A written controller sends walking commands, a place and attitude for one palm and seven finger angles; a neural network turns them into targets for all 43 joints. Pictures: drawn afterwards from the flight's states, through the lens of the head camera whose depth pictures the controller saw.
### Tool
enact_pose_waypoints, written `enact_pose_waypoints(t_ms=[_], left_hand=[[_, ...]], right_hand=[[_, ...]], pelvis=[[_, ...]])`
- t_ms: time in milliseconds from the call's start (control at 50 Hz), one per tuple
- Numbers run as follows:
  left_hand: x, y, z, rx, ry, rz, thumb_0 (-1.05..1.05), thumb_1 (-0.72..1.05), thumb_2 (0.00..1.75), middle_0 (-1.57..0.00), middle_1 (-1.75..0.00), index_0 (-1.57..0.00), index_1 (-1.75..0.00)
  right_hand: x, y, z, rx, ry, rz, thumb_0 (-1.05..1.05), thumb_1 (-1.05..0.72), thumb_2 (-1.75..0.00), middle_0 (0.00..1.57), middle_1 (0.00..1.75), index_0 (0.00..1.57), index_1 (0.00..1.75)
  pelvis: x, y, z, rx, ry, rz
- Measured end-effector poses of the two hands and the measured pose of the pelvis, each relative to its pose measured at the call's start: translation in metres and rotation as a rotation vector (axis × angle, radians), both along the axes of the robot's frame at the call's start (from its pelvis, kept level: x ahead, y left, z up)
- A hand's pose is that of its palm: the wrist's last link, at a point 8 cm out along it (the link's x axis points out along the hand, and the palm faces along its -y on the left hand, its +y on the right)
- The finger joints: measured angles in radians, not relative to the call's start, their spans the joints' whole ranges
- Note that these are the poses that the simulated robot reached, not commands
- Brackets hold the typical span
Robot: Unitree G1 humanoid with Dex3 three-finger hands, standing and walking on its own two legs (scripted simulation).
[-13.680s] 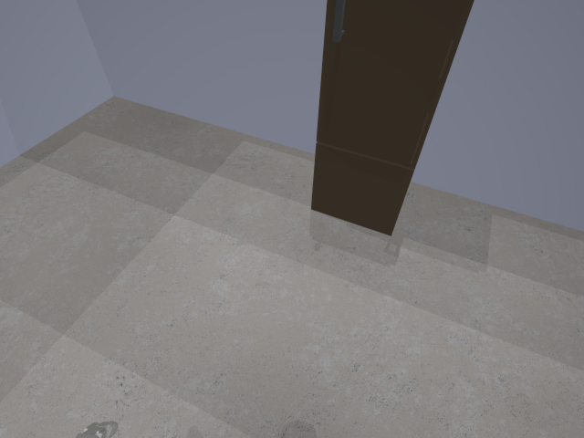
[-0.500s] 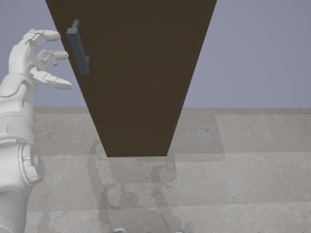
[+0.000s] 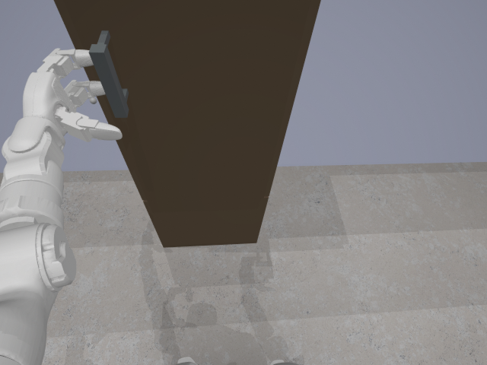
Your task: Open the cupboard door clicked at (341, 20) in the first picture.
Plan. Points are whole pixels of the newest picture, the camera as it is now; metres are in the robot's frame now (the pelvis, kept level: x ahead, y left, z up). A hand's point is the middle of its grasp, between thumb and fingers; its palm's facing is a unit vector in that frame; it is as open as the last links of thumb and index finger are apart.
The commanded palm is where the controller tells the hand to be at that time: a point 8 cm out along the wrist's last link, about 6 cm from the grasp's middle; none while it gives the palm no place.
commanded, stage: slide the fingers in behind the handle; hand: left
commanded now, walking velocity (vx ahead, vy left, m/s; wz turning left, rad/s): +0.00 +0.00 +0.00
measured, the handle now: (113, 76) +0.56 +0.18 +0.14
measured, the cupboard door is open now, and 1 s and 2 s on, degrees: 0 0 2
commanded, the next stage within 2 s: close the thumb around the handle in 1.16 s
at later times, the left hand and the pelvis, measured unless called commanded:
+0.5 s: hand (115, 100) +0.50 +0.17 +0.14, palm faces -0.01 -1.00 +0.01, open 14.0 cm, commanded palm +0.48 +0.22 +0.14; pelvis +0.00 -0.01 +0.00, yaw +0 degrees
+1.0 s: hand (125, 100) +0.50 +0.15 +0.14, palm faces +0.01 -1.00 +0.01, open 14.1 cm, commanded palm +0.47 +0.20 +0.14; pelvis +0.01 -0.01 +0.00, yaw +1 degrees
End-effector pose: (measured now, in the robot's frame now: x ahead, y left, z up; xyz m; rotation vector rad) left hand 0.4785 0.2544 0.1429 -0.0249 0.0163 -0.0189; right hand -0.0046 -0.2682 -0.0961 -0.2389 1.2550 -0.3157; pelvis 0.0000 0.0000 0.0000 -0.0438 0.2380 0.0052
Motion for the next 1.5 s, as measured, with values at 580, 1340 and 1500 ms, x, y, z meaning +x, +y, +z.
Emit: enact_pose_waypoints(t_ms=[580, 1340, 1500], left_hand=[[0.005, -0.037, -0.001, 0.004, 0.000, 0.004, -0.02, -0.50, 0.30, -0.30, -1.20, -0.30, -1.20], [-0.003, -0.048, -0.002, 0.018, -0.012, 0.026, -0.02, -0.49, 0.31, -0.26, -1.20, -0.27, -1.20], [-0.004, -0.047, -0.001, 0.018, -0.011, 0.026, -0.02, -0.25, 0.41, -0.27, -1.22, -0.29, -1.23]], right_hand=[[0.020, -0.010, -0.005, 0.028, -0.031, 0.019, 0.01, -0.90, -0.90, 0.20, 0.30, 0.20, 0.30], [0.036, -0.004, -0.008, 0.056, -0.057, 0.035, 0.01, -0.90, -0.90, 0.20, 0.30, 0.20, 0.30], [0.037, -0.004, -0.008, 0.054, -0.062, 0.037, 0.01, -0.90, -0.90, 0.20, 0.30, 0.20, 0.30]], pelvis=[[0.006, -0.012, 0.001, 0.013, -0.006, 0.003], [0.011, -0.010, 0.003, 0.017, -0.026, 0.009], [0.010, -0.010, 0.003, 0.017, -0.025, 0.011]])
